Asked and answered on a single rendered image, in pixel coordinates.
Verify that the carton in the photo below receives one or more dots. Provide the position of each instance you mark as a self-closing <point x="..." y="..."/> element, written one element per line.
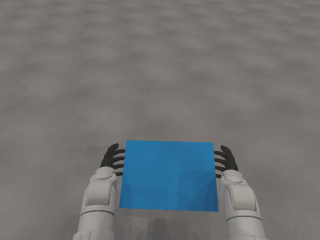
<point x="169" y="175"/>

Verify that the robot right hand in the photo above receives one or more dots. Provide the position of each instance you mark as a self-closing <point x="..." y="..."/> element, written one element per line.
<point x="229" y="161"/>

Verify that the left robot forearm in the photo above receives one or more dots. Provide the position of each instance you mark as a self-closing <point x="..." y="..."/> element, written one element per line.
<point x="98" y="207"/>

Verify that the right robot forearm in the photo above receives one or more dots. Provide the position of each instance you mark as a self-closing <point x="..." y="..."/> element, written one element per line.
<point x="242" y="213"/>

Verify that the robot left hand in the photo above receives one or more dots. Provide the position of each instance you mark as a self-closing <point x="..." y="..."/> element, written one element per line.
<point x="109" y="160"/>

